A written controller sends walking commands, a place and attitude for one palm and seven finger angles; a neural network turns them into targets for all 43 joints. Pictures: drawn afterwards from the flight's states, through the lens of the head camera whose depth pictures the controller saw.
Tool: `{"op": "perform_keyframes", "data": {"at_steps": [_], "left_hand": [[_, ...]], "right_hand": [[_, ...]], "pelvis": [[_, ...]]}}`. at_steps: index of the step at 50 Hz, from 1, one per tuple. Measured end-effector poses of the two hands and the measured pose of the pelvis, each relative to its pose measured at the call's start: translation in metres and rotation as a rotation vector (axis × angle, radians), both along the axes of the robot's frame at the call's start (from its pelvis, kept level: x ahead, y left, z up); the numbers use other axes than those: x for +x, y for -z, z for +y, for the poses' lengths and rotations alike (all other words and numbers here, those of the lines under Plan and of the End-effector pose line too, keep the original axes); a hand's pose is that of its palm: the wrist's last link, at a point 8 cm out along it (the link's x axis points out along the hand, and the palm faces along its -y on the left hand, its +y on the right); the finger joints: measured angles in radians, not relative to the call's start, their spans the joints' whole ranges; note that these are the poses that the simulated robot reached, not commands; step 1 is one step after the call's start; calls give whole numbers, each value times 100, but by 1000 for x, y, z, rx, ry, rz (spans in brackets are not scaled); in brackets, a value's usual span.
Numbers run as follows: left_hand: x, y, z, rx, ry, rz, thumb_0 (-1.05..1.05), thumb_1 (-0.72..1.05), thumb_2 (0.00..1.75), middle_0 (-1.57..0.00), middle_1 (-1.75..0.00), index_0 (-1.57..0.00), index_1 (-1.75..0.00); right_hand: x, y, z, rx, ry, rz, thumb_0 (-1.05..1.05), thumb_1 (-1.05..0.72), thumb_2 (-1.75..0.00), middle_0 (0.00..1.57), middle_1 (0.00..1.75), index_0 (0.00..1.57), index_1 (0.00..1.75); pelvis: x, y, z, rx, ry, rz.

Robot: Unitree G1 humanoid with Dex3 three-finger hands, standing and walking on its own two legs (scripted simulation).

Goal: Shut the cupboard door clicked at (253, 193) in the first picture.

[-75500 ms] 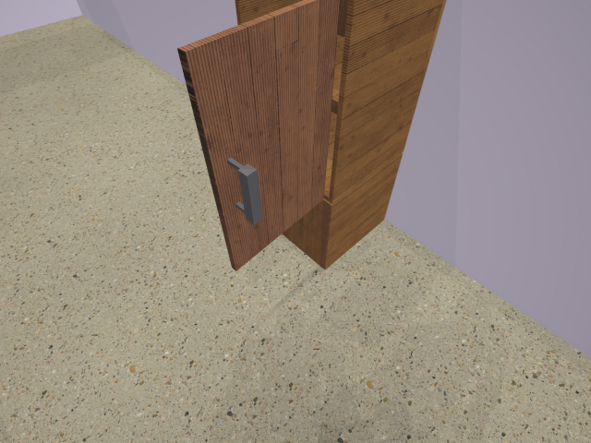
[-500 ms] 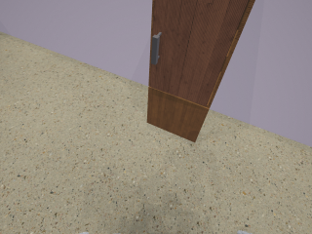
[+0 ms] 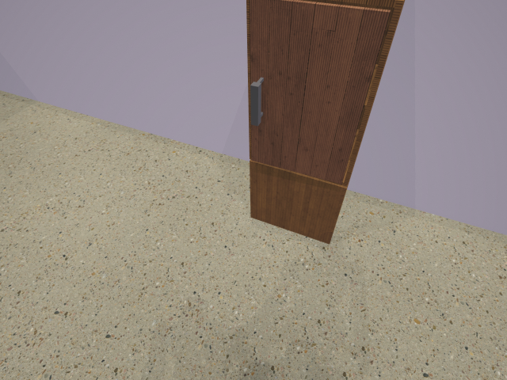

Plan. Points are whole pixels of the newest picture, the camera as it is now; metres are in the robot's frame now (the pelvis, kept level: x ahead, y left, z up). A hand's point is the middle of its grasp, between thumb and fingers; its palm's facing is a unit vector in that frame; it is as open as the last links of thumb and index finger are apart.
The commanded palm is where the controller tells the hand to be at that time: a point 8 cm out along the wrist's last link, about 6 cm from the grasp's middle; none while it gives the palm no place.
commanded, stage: let the arm hang, fingers relaxed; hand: left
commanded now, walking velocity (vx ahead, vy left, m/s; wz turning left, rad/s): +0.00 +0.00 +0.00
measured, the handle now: (258, 101) +0.96 +0.04 -0.05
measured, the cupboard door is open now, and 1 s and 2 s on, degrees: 1 1 1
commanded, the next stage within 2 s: look to check the result in 0.30 s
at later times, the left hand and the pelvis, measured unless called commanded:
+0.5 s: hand out of the picture +0.03 +0.20 -0.17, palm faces +0.00 -0.97 -0.25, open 7.4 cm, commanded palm none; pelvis +0.01 -0.01 +0.00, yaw +0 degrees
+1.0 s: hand out of the picture +0.10 +0.21 -0.16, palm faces -0.01 -0.96 -0.29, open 7.4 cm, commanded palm none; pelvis +0.05 -0.02 +0.01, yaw +0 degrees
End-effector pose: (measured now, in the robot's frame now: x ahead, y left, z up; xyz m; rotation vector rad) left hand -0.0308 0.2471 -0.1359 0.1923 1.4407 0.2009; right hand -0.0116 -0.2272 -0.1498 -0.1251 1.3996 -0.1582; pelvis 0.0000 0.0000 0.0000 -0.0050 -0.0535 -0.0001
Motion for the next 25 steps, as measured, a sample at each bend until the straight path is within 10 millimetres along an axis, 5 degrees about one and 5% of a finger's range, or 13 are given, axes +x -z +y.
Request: {"op": "perform_keyframes", "data": {"at_steps": [12, 25], "left_hand": [[31, 9, -18, -54, 32, -58, 0, 90, 90, -20, -30, -20, -30], [54, -1, -2, 2, 41, -71, 0, 90, 90, -20, -30, -20, -30]], "right_hand": [[-10, -9, -17, -53, 27, 23, 0, -90, -90, 20, 30, 20, 30], [31, -11, -33, -68, -7, -32, 0, -90, -90, 20, 30, 20, 30]], "pelvis": [[1, -1, -3, 2, 3, 5], [12, -2, -9, 2, 0, 9]]}}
